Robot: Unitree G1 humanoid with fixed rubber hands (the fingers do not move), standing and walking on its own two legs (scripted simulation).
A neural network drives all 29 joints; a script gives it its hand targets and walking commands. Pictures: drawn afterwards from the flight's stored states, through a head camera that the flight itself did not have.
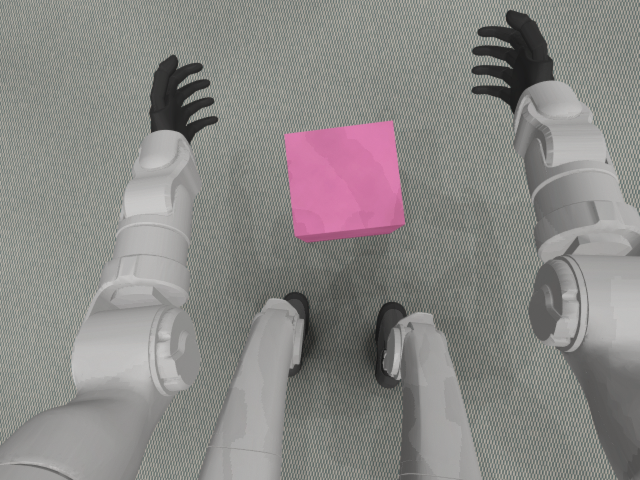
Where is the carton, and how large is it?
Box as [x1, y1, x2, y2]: [284, 120, 404, 242]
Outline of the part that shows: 392,120 284,134 295,236 308,242 389,233 404,224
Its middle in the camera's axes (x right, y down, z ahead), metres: +0.06 -0.11 +0.87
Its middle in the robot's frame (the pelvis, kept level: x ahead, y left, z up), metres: +0.49 +0.03 -0.52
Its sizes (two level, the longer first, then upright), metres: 0.210 0.200 0.250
